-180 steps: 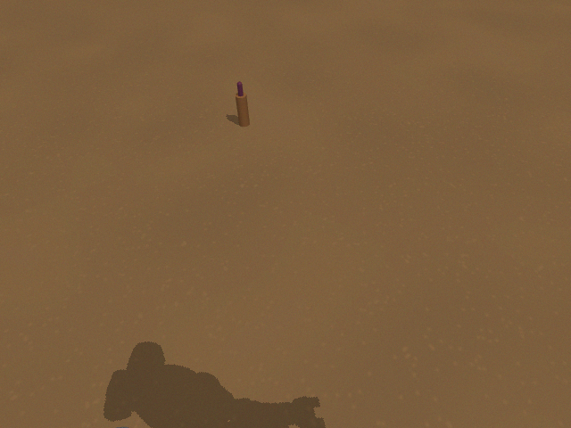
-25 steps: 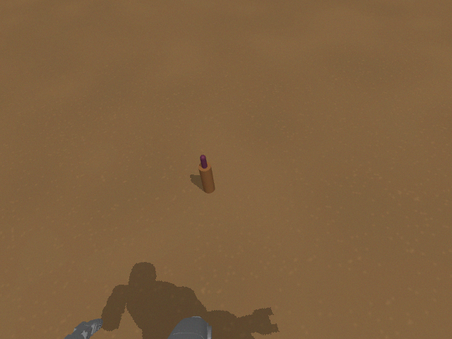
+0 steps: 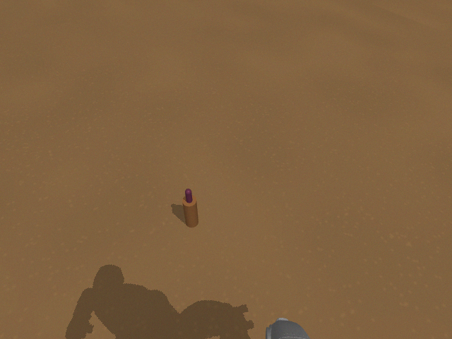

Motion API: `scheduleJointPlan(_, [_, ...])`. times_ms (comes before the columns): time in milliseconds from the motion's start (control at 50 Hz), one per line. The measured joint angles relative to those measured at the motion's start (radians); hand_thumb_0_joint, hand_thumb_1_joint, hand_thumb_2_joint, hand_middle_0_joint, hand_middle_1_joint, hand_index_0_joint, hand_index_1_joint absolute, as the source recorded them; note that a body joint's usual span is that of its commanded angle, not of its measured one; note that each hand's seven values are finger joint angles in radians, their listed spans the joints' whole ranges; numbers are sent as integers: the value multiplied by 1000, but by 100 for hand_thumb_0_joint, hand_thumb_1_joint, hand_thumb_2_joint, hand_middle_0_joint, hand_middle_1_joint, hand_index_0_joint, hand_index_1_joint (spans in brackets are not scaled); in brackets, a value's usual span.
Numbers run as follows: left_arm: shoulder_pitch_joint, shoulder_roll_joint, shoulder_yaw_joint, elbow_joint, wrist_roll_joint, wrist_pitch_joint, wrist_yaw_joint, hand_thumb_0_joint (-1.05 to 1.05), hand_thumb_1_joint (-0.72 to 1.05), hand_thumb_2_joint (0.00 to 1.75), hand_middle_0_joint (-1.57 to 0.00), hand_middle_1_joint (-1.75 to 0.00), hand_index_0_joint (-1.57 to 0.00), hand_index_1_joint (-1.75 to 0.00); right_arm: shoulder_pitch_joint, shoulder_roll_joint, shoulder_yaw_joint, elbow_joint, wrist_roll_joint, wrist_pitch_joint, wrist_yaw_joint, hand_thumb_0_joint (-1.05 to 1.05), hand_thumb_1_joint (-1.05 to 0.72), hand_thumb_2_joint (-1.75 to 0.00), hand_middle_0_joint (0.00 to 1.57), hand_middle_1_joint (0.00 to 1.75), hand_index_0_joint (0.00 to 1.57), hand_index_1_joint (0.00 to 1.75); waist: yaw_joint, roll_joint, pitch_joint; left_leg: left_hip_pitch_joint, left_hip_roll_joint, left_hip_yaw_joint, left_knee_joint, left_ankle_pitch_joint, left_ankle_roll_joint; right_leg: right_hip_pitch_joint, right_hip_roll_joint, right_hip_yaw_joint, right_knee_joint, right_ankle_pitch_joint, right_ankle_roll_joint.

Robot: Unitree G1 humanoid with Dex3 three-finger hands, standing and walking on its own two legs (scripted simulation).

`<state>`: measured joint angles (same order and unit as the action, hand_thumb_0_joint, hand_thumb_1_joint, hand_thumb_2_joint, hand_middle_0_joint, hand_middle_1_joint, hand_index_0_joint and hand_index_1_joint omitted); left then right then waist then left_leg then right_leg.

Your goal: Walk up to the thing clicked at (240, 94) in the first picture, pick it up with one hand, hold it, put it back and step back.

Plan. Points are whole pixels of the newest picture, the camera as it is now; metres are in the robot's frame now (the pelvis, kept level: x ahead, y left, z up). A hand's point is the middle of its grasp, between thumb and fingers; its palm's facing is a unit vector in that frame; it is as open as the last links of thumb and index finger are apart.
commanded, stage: walk up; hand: left
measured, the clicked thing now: (190, 207) +0.76 +0.19 -0.63
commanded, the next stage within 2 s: none
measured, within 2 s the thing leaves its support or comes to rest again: neither
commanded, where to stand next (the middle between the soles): +0.42 -0.02 m, yaw +1 degrees
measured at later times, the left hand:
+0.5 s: hand (111, 307) +0.20 +0.25 -0.14, palm faces +0.03 -0.92 -0.39, open 7.4 cm
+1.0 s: hand (135, 227) +0.38 +0.25 -0.15, palm faces -0.02 -0.91 -0.42, open 7.4 cm
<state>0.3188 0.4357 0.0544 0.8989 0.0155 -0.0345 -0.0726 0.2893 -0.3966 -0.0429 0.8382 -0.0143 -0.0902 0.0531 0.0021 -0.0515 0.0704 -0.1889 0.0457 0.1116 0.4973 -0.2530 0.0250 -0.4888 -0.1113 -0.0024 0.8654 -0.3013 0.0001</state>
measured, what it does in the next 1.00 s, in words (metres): walks ahead: right foot, then left foot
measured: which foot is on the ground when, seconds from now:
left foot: down 0.00-0.16, up 0.18-0.52, down 0.54-0.98, up 1.00-1.00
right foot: up 0.00-0.12, down 0.14-0.58, up 0.60-0.94, down 0.96-1.00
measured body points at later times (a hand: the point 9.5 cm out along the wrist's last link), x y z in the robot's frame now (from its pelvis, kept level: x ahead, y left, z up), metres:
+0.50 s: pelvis +0.17 -0.03 +0.00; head +0.19 -0.03 +0.44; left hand +0.19 +0.30 -0.11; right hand +0.27 -0.34 -0.12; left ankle +0.28 +0.11 -0.72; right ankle +0.16 -0.17 -0.74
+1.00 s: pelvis +0.31 -0.03 -0.02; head +0.33 -0.04 +0.43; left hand +0.38 +0.30 -0.12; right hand +0.36 -0.34 -0.14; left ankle +0.29 +0.10 -0.73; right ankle +0.40 -0.14 -0.74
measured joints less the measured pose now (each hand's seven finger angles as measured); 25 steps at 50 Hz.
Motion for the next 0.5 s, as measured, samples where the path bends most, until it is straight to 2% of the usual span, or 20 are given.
scheduleJointPlan(80, [-15, -6, 7, 7, 5, -6, -11, 0, 90, 90, -21, -30, -20, -30, 32, -28, -11, 11, 0, 8, 3, 1, -90, -90, 20, 30, 20, 30, -13, 29, -11, 41, 10, -1, 14, -57, -17, 25, -8, -13, -159, 75, -5])
scheduleJointPlan(140, [-14, 5, 16, 4, 8, -26, -8, 0, 90, 90, -21, -30, -20, -30, 57, -43, -17, 18, 1, 22, 1, 1, -90, -90, 20, 30, 20, 30, -17, 48, -25, 42, 29, -13, 104, -145, -31, 99, 14, -31, -258, 111, -11])
scheduleJointPlan(160, [-21, 2, 22, 3, 10, -36, -1, 0, 90, 90, -21, -30, -20, -30, 60, -50, -19, 24, 1, 27, -3, 1, -90, -90, 20, 30, 20, 30, -15, 71, -22, 22, 51, -29, 177, -179, -13, 105, 32, -43, -238, 114, -4])
scheduleJointPlan(180, [-27, -4, 23, -3, 11, -45, 7, 0, 90, 90, -21, -30, -20, -30, 57, -52, -20, 34, 2, 36, -8, 1, -90, -90, 20, 30, 20, 30, -12, 88, -18, -17, 52, -65, 282, -203, -2, 104, 41, -56, -205, 87, 0])
scheduleJointPlan(220, [-32, -19, 14, -19, 3, -57, 17, 0, 90, 90, -21, -30, -20, -30, 40, -52, -17, 55, 1, 55, -15, 1, -91, -90, 20, 30, 20, 30, 5, 99, -10, -104, 12, -111, 481, -220, 5, 120, 42, -59, -189, 53, -3])
scheduleJointPlan(260, [-29, -39, 1, -28, -7, -60, 24, 0, 90, 90, -21, -30, -20, -30, 22, -57, -14, 65, 9, 58, -14, 1, -91, -90, 20, 30, 20, 30, 15, 118, -1, -178, -7, -126, 570, -179, 8, 162, 47, -66, -232, 54, -7])
scheduleJointPlan(320, [-14, -52, -12, -35, -9, -58, 29, 0, 90, 90, -21, -30, -21, -30, 4, -53, -14, 61, 10, 51, -4, 1, -91, -90, 20, 30, 20, 30, 22, 130, 1, -254, 0, -117, 532, -115, 2, 222, 54, -75, -308, 65, -11])
scheduleJointPlan(380, [4, -49, -14, -43, -5, -57, 31, 0, 90, 90, -21, -30, -21, -30, -6, -40, -16, 53, 1, 51, 11, 1, -91, -90, 20, 30, 20, 30, 28, 122, 1, -294, 17, -104, 417, -73, -13, 268, 59, -85, -353, 59, -15])
scheduleJointPlan(500, [33, -19, -11, -51, -2, -47, 30, 0, 90, 90, -21, -31, -21, -30, -22, -23, -22, 53, -10, 51, 29, 1, -91, -90, 20, 30, 20, 30, 40, 90, -1, -264, 35, -80, 174, 17, -17, 324, 58, -103, -336, -17, -1])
